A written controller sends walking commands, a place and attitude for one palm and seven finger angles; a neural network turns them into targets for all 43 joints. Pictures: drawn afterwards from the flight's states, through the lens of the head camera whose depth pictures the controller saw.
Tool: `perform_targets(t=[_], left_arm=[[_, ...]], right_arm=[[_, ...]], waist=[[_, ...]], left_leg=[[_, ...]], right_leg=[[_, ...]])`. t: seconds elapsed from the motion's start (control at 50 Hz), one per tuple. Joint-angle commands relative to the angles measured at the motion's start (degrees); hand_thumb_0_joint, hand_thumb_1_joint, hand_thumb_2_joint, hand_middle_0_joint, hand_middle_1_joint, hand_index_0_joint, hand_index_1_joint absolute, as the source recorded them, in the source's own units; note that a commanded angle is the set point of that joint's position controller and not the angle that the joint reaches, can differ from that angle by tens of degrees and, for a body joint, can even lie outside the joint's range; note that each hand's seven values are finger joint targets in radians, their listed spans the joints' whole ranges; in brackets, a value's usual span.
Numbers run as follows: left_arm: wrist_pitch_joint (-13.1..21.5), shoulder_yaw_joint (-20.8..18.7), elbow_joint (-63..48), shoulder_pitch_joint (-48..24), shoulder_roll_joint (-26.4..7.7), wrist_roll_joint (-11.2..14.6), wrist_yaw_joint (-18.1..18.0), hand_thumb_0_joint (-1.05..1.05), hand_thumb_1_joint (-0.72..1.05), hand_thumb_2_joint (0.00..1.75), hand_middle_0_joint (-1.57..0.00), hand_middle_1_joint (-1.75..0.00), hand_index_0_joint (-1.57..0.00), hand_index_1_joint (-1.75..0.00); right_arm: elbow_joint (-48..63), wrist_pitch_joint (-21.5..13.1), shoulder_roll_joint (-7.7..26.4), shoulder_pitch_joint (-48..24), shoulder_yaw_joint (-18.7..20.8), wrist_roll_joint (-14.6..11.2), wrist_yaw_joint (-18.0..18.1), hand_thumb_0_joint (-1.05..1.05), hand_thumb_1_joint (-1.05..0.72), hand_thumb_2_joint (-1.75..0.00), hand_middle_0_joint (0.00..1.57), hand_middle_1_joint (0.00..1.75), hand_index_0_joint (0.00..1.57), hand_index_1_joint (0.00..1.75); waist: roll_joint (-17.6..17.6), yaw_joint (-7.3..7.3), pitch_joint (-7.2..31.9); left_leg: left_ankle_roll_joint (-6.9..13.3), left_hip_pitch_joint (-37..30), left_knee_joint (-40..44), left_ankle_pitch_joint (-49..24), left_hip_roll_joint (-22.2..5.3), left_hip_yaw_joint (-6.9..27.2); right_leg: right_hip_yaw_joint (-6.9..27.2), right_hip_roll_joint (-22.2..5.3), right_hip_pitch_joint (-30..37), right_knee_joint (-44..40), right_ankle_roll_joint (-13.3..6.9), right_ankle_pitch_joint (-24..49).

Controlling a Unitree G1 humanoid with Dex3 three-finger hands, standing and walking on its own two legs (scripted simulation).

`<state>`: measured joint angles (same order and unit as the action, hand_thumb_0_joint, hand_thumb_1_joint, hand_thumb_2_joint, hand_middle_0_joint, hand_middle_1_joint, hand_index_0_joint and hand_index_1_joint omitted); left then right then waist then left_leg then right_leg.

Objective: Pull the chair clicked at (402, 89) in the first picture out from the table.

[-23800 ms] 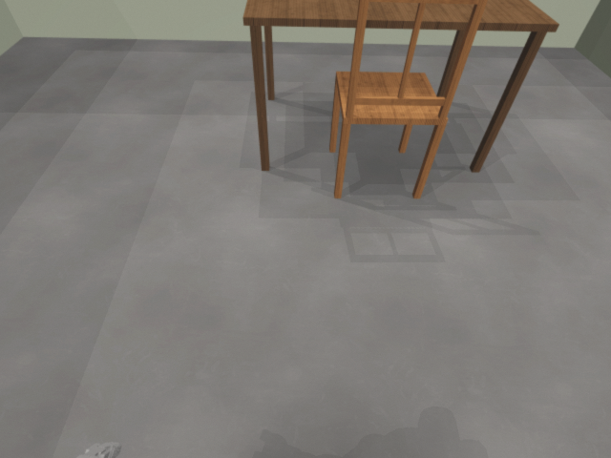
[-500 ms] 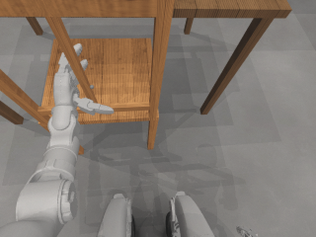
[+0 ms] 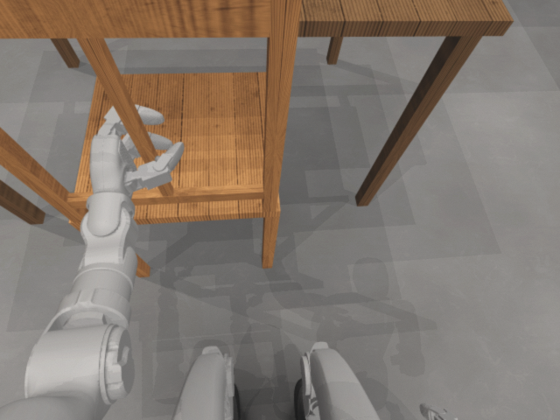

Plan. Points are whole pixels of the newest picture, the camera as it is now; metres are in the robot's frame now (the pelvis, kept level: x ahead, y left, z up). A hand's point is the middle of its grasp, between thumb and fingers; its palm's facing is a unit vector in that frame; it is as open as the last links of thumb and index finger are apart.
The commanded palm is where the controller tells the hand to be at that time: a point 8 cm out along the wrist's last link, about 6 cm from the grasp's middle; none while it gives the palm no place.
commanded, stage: hook a spindle and tug to test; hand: left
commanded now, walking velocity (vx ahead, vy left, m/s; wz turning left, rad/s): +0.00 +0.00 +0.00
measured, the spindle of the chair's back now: (140, 136) +0.50 +0.17 +0.04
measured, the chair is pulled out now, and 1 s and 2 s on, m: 0.00 0.02 0.17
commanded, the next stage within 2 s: step backward, pulling the chair out in 0.72 s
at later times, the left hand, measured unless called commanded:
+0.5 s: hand (159, 166) +0.46 +0.15 +0.03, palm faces +0.04 -1.00 -0.01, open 5.1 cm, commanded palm +0.42 +0.19 +0.03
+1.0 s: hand (159, 168) +0.45 +0.14 +0.04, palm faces +0.07 -0.99 -0.13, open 5.1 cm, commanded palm +0.43 +0.19 +0.04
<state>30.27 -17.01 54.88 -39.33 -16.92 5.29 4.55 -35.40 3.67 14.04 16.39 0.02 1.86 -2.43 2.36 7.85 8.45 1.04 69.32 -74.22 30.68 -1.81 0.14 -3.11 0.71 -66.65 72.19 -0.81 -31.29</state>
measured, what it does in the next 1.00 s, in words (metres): rises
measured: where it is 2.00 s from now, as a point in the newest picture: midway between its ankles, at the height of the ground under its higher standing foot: outside the picture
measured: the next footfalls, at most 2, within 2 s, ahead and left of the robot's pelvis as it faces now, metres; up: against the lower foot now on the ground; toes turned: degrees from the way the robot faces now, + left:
none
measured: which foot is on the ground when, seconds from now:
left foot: down 0.00-1.00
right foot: down 0.00-1.00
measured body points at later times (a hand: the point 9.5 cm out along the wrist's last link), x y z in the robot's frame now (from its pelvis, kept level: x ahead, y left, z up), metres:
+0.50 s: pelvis +0.01 +0.00 +0.01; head +0.15 +0.01 +0.43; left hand +0.45 +0.20 +0.03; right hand +0.08 -0.25 -0.12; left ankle +0.03 +0.11 -0.62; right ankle +0.02 -0.12 -0.62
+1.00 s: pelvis +0.03 +0.01 +0.07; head +0.15 +0.00 +0.50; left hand +0.44 +0.19 +0.05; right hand +0.11 -0.24 -0.06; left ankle +0.03 +0.11 -0.62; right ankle +0.02 -0.12 -0.62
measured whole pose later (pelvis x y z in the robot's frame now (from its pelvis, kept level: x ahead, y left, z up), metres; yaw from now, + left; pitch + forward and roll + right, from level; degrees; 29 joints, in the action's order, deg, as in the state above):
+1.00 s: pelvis +0.03 +0.01 +0.07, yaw +0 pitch +18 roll -1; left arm 11.4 -7.5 47.9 -30.8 -12.6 4.4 -5.1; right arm -32.1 8.9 12.3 14.9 -1.1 -2.9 3.1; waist 2.6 5.6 2.1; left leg 1.6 46.0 -52.7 24.3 -0.8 -1.5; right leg -1.4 0.2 -43.9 51.0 0.3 -24.6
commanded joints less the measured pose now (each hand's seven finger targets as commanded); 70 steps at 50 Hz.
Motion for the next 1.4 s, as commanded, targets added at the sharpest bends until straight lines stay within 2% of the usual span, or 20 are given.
perform_targets(t=[0.0,0.12,0.16,0.22,0.26,0.32,0.54,0.7,0.76,0.8,0.82,0.84,0.88,0.92,0.96,1.04,1.14,1.24,1.28,1.38], left_arm=[[4.27,0.01,-10.96,-22.25,-8.81,-0.23,0.54,0.0,0.9,0.9,-0.5,-1.45,-0.5,-1.45],[3.86,-0.78,-13.18,-18.05,-9.08,0.53,1.08,0.0,0.9,0.9,-0.5,-1.45,-0.5,-1.45],[3.4,-0.51,-13.67,-15.5,-8.59,0.94,1.27,0.0,0.9,0.9,-0.5,-1.45,-0.5,-1.45],[3.22,-0.03,-16.12,-13.01,-8.21,0.95,1.18,0.0,0.9,0.9,-0.5,-1.45,-0.5,-1.45],[2.84,-0.01,-15.81,-11.95,-8.12,0.91,0.91,0.0,0.9,0.9,-0.5,-1.45,-0.5,-1.45],[3.02,1.23,-17.86,-10.72,-6.38,0.91,0.54,0.0,0.9,0.9,-0.5,-1.45,-0.5,-1.45],[2.26,3.36,-20.74,-4.89,-3.61,0.67,-0.78,0.0,0.9,0.9,-0.5,-1.45,-0.5,-1.45],[1.78,4.1,-23.41,-1.87,-2.99,0.78,-0.78,0.0,0.9,0.9,-0.5,-1.45,-0.5,-1.45],[1.3,4.38,-23.45,-0.93,-2.56,1.12,-0.76,0.0,0.9,0.9,-0.5,-1.45,-0.5,-1.45],[1.73,5.84,-24.91,-5.45,-2.11,0.67,-0.98,0.0,0.9,0.9,-0.5,-1.45,-0.5,-1.45],[-4.68,2.56,-34.72,-17.7,-19.35,-4.59,-5.85,0.0,0.9,0.9,-0.5,-1.45,-0.5,-1.45],[-8.46,4.94,-34.06,-17.04,-14.68,-4.49,-7.81,0.0,0.9,0.9,-0.5,-1.45,-0.5,-1.45],[-14.85,9.18,-25.53,-8.44,-8.1,-4.56,-9.44,0.0,0.9,0.9,-0.5,-1.45,-0.5,-1.45],[-18.36,11.33,-17.89,-5.39,-5.56,-4.97,-10.34,0.0,0.9,0.9,-0.5,-1.45,-0.5,-1.45],[-19.15,11.42,-12.97,-7.89,-5.99,-4.87,-10.78,0.0,0.9,0.9,-0.5,-1.45,-0.5,-1.45],[-17.29,11.86,-6.73,-12.3,-5.62,-4.93,-10.8,0.0,0.9,0.9,-0.5,-1.45,-0.5,-1.45],[-15.44,12.55,-4.94,-12.04,-4.3,-4.76,-9.68,0.0,0.9,0.9,-0.5,-1.45,-0.5,-1.45],[-14.49,12.63,-6.54,-8.81,-4.01,-4.87,-8.93,0.0,0.9,0.9,-0.5,-1.45,-0.5,-1.45],[-14.54,11.83,-6.77,-6.67,-5.03,-4.8,-8.93,0.0,0.9,0.9,-0.5,-1.45,-0.5,-1.45],[-14.49,11.92,-8.2,-7.39,-6.63,-4.54,-9.2,0.0,0.9,0.9,-0.5,-1.45,-0.5,-1.45]], right_arm=[[3.32,-1.16,9.24,7.57,3.4,-0.09,0.97,0.0,-0.9,-0.9,0.2,0.3,0.2,0.3],[4.28,-1.07,9.17,7.06,3.51,-0.23,0.8,0.0,-0.9,-0.9,0.2,0.3,0.2,0.3],[4.75,-0.95,9.06,6.71,3.44,-0.43,0.74,0.0,-0.9,-0.9,0.2,0.3,0.2,0.3],[5.39,-1.04,8.94,6.3,3.36,-0.62,0.52,0.0,-0.9,-0.9,0.2,0.3,0.2,0.3],[5.42,-1.01,9.05,6.23,3.4,-0.68,0.55,0.0,-0.9,-0.9,0.2,0.3,0.2,0.3],[5.7,-1.25,8.91,6.12,3.53,-0.68,0.45,0.0,-0.9,-0.9,0.2,0.3,0.2,0.3],[5.81,-1.52,8.56,5.74,3.86,-0.83,0.33,0.0,-0.9,-0.9,0.2,0.3,0.2,0.3],[6.58,-1.45,8.46,4.99,3.82,-1.02,0.43,0.0,-0.9,-0.9,0.2,0.3,0.2,0.3],[6.52,-1.45,8.29,4.93,3.85,-1.08,0.43,0.0,-0.9,-0.9,0.2,0.3,0.2,0.3],[6.38,-1.56,8.34,4.63,3.65,-1.08,0.57,0.0,-0.9,-0.9,0.2,0.3,0.2,0.3],[9.99,2.0,7.98,6.26,3.56,-4.2,2.5,0.0,-0.9,-0.9,0.2,0.3,0.2,0.3],[10.9,2.62,6.93,7.16,3.72,-4.7,4.31,0.0,-0.9,-0.9,0.2,0.3,0.2,0.3],[10.07,3.71,6.53,5.89,2.69,-4.98,6.1,0.0,-0.9,-0.9,0.2,0.3,0.2,0.3],[7.8,4.53,7.17,6.22,2.39,-5.01,7.3,0.0,-0.9,-0.9,0.2,0.3,0.2,0.3],[6.26,4.68,7.79,5.82,2.21,-4.85,7.81,0.0,-0.9,-0.9,0.2,0.3,0.2,0.3],[3.23,3.43,8.13,6.41,2.46,-4.34,8.4,0.0,-0.9,-0.9,0.2,0.3,0.2,0.3],[1.57,1.52,7.88,5.97,3.23,-3.73,8.25,0.0,-0.9,-0.9,0.2,0.3,0.2,0.3],[1.42,0.46,7.99,5.17,3.63,-3.4,8.16,0.0,-0.9,-0.9,0.2,0.3,0.2,0.3],[1.69,0.36,8.41,4.92,3.84,-3.59,8.37,0.0,-0.9,-0.9,0.2,0.3,0.2,0.3],[1.47,-0.25,8.6,3.86,3.78,-4.28,9.04,0.0,-0.9,-0.9,0.2,0.3,0.2,0.3]], waist=[[2.45,1.76,28.09],[3.75,0.14,30.67],[0.88,0.16,29.82],[3.13,-0.8,29.82],[0.74,-0.39,28.35],[3.33,-0.78,28.91],[0.45,-0.83,27.11],[2.16,-1.81,28.45],[0.25,-1.6,27.74],[2.56,-0.65,27.5],[7.08,-3.76,39.97],[8.01,-2.18,36.39],[2.47,-1.7,30.62],[-1.55,-1.25,23.47],[-1.76,-1.48,20.39],[4.32,-2.02,19.81],[9.59,-2.77,19.21],[9.18,-3.24,19.19],[6.01,-3.4,19.66],[3.53,-3.28,19.62]], left_leg=[[0.45,-22.48,7.23,-19.08,1.17,2.24],[0.24,-23.48,7.36,-21.45,1.26,1.96],[0.48,-21.85,7.61,-21.0,1.34,1.61],[0.16,-23.25,8.29,-22.01,1.27,1.64],[0.29,-22.09,8.32,-20.93,1.16,1.65],[-0.15,-24.76,8.66,-22.76,0.98,1.96],[-0.15,-24.63,8.97,-24.59,1.05,1.61],[-0.44,-26.58,9.11,-27.43,1.04,1.75],[-0.21,-25.53,8.92,-27.04,1.13,1.4],[-0.39,-26.58,8.97,-26.65,1.0,1.99],[0.6,-42.62,19.87,-24.58,0.17,0.58],[0.88,-45.11,22.33,-25.67,0.78,0.24],[1.0,-43.17,24.96,-28.28,-0.26,1.47],[1.22,-42.36,28.0,-31.98,-1.8,1.95],[1.21,-44.17,30.71,-36.49,-3.11,2.28],[0.61,-51.79,34.31,-48.61,-4.85,3.1],[0.65,-60.06,36.85,-57.77,-7.27,5.43],[0.74,-62.15,38.31,-59.13,-8.28,6.15],[0.6,-60.75,38.49,-57.73,-8.22,5.99],[-0.44,-55.64,39.43,-45.64,-7.03,3.53]], right_leg=[[1.68,1.2,10.89,-9.51,-0.52,17.35],[1.76,1.16,12.97,-9.14,-0.64,19.74],[2.0,1.22,14.98,-9.69,-0.47,20.58],[1.75,1.21,14.7,-9.46,-0.72,20.83],[1.73,1.28,14.59,-9.71,-0.58,20.28],[1.23,1.25,12.98,-9.26,-0.8,20.35],[1.07,1.18,14.5,-9.65,-0.62,22.89],[0.85,1.01,14.92,-9.12,-0.86,24.63],[1.06,1.1,16.27,-9.64,-0.64,25.55],[0.88,1.01,13.91,-9.28,-0.7,24.13],[6.12,-2.74,35.91,-20.72,-1.31,27.04],[5.48,-2.35,37.92,-23.63,-1.0,32.51],[4.9,-2.8,38.39,-25.87,-0.3,36.77],[4.02,-3.73,40.32,-27.96,0.57,41.44],[4.23,-4.35,42.35,-30.83,1.38,43.85],[4.35,-5.0,44.14,-34.23,1.51,46.79],[3.95,-3.14,40.78,-35.73,1.39,36.6],[4.18,-2.66,41.84,-36.7,1.05,34.2],[4.35,-2.7,44.4,-37.41,0.95,37.6],[6.15,-5.27,49.0,-39.67,0.54,44.51]])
